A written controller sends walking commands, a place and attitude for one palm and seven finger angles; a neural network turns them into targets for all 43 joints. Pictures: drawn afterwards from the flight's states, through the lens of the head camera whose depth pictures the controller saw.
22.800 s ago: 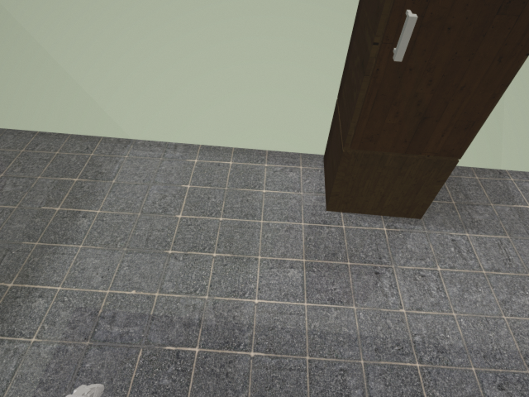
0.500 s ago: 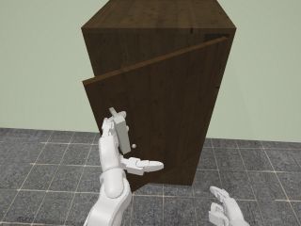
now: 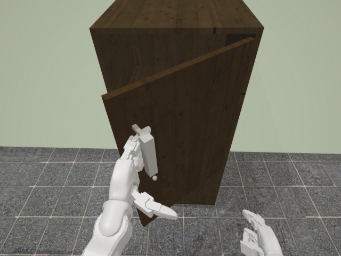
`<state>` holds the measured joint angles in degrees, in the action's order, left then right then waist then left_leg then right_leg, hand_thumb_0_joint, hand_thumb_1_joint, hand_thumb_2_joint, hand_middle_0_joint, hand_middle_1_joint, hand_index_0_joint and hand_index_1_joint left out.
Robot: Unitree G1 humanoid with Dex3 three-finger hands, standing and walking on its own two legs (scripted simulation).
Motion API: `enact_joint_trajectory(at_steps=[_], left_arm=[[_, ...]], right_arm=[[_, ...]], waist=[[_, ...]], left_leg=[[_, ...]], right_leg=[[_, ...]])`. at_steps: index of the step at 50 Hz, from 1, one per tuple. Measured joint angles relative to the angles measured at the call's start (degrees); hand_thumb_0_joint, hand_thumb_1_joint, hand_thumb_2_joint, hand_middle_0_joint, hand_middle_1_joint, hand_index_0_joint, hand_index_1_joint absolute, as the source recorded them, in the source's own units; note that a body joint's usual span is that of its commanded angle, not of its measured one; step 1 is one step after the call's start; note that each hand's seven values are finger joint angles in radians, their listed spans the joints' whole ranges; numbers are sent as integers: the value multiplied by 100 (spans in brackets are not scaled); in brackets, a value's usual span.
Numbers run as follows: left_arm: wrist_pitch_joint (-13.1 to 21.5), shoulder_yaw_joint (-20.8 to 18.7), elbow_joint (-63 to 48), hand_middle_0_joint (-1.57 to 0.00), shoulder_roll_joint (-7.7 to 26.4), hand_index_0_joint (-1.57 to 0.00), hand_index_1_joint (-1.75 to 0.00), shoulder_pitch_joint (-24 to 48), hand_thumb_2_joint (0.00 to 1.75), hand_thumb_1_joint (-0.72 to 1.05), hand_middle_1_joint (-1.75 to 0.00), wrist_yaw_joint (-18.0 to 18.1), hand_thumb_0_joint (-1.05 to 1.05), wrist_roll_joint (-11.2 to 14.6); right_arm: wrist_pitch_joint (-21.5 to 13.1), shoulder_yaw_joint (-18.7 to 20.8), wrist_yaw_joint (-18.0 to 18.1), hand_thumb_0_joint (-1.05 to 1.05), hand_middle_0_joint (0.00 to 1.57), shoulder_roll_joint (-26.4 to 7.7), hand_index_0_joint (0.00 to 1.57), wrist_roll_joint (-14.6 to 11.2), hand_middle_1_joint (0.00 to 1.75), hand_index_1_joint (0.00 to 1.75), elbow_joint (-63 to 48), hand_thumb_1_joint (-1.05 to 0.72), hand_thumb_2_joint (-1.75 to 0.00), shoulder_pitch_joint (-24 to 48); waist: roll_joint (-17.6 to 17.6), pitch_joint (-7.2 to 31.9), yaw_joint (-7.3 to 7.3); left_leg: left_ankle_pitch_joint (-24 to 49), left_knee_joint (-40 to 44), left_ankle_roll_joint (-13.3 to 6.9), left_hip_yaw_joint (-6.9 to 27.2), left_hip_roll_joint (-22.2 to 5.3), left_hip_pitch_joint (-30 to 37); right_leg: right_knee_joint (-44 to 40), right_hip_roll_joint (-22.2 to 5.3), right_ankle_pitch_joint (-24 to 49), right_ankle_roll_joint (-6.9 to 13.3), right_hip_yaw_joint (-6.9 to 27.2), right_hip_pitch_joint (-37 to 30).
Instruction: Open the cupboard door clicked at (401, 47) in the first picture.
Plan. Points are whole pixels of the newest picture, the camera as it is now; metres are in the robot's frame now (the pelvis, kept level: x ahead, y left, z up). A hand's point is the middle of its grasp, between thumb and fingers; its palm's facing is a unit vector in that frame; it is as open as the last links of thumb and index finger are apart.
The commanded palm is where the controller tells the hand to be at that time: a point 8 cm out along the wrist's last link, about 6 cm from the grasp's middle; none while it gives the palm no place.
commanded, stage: slide the hand sideways off the handle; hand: left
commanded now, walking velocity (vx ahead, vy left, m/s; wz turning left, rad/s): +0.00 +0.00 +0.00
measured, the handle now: (144, 150) +0.31 +0.09 +0.12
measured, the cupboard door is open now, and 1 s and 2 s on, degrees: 40 40 40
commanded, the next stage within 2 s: draw the hand back to the body in 0.86 s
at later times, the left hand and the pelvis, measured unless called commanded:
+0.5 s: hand (138, 192) +0.21 +0.08 +0.11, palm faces -0.01 -1.00 +0.00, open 16.2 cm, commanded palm +0.18 +0.14 +0.12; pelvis +0.02 -0.01 +0.00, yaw -1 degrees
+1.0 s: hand (117, 208) +0.18 +0.12 +0.11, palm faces +0.01 -1.00 -0.02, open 16.3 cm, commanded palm +0.15 +0.17 +0.12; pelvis +0.02 -0.02 -0.01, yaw +1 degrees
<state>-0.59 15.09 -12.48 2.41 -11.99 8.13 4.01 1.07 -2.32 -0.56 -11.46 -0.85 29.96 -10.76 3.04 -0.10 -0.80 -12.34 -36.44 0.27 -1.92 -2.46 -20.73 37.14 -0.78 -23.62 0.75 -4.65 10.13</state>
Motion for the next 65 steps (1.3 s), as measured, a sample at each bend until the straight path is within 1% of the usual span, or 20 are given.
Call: enact_joint_trajectory(at_steps=[3,6,14,20,31,40,44,48,53,57,65], left_arm=[[-21,-7,-32,-17,-23,-19,-33,-34,30,-50,-38,66,-1,-71],[-23,-34,-106,-17,-11,-19,-32,-122,30,-50,-38,40,-1,-81],[37,-207,-615,-17,176,-18,-31,-758,30,-50,-34,-181,-1,30],[154,-370,-955,-18,297,-19,-31,-1248,30,-50,-33,-356,-1,119],[469,-894,-1378,-18,542,-17,-31,-2030,30,-50,-32,-869,-1,406],[678,-1451,-1415,-16,704,-16,-30,-2427,30,-50,-31,-1359,-1,774],[772,-1555,-1404,-15,729,-16,-30,-2517,30,-50,-30,-1539,-1,902],[828,-1543,-1388,-15,722,-15,-30,-2493,30,-50,-30,-1639,-1,950],[785,-1565,-1403,-15,774,-15,-30,-2395,30,-50,-30,-1649,-1,930],[703,-1703,-1472,-15,870,-16,-30,-2310,30,-50,-30,-1634,-1,980],[379,-1969,-1561,-15,953,-15,-30,-2136,30,-50,-30,-1728,-1,1135]], right_arm=[[2,-22,-38,1,20,34,19,13,29,30,-25,-90,-90,-17],[17,-44,-61,1,20,59,20,19,30,30,-67,-90,-90,-22],[62,-52,-54,1,20,57,20,24,30,30,-181,-90,-90,-28],[-24,-5,-21,1,20,-15,20,21,30,30,-275,-90,-90,-32],[-344,65,79,1,20,-86,20,-29,30,30,-397,-90,-90,-210],[-604,141,217,1,20,-144,20,-99,30,30,-311,-90,-90,-384],[-738,177,272,1,20,-171,20,-126,30,30,-259,-90,-90,-428],[-859,195,303,1,20,-185,20,-139,30,30,-218,-90,-90,-442],[-941,191,320,1,20,-145,20,-157,30,30,-195,-90,-90,-428],[-994,155,341,1,20,-105,20,-176,30,30,-178,-90,-90,-404],[-1102,48,388,1,20,-93,20,-208,30,30,-88,-90,-90,-350]], waist=[[-33,8,13],[-42,14,32],[-51,40,22],[-30,57,-18],[-7,204,-80],[45,338,-117],[67,369,-128],[74,386,-137],[56,394,-152],[66,379,-164],[78,363,-215]], left_leg=[[5,18,1,-31,-18,14],[-3,31,4,-60,-40,32],[-48,67,32,-100,-90,75],[-115,-21,60,-57,-93,-14],[-280,-296,133,50,-114,-277],[-385,-514,162,151,-127,-488],[-413,-592,155,185,-120,-574],[-425,-652,150,203,-105,-649],[-426,-685,143,188,-100,-687],[-413,-669,129,176,-98,-661],[-335,-530,89,164,-75,-547]], right_leg=[[-13,13,16,3,34,4],[-38,30,29,5,66,-3],[-120,77,29,26,114,-42],[-40,84,-54,51,76,25],[249,111,-276,126,-16,252],[436,137,-405,166,-102,409],[498,134,-437,164,-131,471],[556,120,-456,153,-148,535],[593,110,-454,140,-130,581],[558,108,-423,123,-118,551],[359,94,-299,74,-110,415]])
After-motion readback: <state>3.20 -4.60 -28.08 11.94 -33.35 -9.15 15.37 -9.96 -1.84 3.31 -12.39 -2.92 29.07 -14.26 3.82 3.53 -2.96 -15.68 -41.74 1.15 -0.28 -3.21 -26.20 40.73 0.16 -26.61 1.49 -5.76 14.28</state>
